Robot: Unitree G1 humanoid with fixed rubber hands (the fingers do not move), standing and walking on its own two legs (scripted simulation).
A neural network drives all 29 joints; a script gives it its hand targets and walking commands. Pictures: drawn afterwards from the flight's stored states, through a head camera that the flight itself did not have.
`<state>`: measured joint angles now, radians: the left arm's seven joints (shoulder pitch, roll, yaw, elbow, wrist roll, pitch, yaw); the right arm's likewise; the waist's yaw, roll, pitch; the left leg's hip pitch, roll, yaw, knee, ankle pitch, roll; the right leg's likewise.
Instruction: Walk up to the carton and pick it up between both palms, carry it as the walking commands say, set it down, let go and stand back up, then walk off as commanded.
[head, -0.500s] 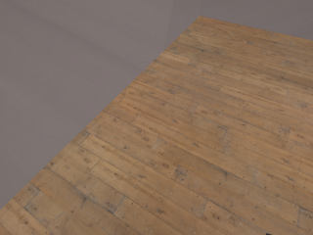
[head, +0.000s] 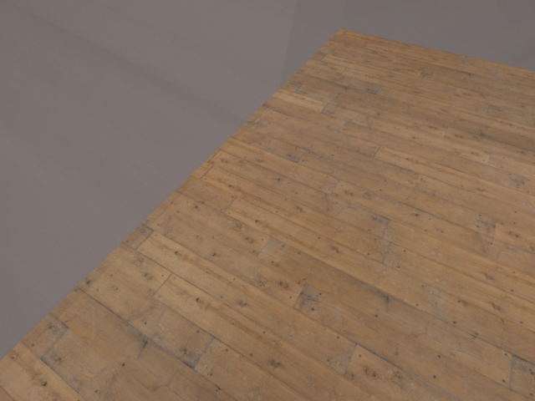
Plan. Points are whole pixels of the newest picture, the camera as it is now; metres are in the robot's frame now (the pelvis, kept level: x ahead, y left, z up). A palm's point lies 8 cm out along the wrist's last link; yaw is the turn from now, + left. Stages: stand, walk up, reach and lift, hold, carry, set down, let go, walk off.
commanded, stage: walk up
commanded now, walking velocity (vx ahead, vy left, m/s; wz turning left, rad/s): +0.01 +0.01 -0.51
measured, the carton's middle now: out of the picture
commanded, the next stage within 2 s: none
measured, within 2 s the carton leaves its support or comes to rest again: neither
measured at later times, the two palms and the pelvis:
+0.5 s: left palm out of the picture +0.10 +0.28 -0.14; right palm out of the picture -0.05 -0.20 -0.12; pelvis -0.03 +0.05 +0.00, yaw -17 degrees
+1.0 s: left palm out of the picture +0.11 +0.20 -0.13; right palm out of the picture -0.15 -0.24 -0.14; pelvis -0.08 +0.02 +0.00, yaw -32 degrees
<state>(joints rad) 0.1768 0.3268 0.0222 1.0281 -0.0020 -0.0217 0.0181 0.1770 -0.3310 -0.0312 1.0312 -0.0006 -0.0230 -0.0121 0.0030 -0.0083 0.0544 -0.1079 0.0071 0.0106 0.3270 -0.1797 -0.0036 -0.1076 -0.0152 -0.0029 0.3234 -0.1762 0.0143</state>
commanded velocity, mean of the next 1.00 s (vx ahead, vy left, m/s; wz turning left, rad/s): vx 0.01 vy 0.00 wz -0.50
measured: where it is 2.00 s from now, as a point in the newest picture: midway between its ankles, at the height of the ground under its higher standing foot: outside the picture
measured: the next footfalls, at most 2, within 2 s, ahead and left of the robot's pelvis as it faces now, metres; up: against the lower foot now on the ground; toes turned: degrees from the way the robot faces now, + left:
right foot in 0.74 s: -0.09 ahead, -0.07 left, +0.00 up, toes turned -30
left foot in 1.24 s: +0.01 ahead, +0.14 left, +0.00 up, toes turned -34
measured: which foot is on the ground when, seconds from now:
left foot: down 0.00-0.74, up 0.76-1.00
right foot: down 0.00-0.30, up 0.32-0.72, down 0.74-1.00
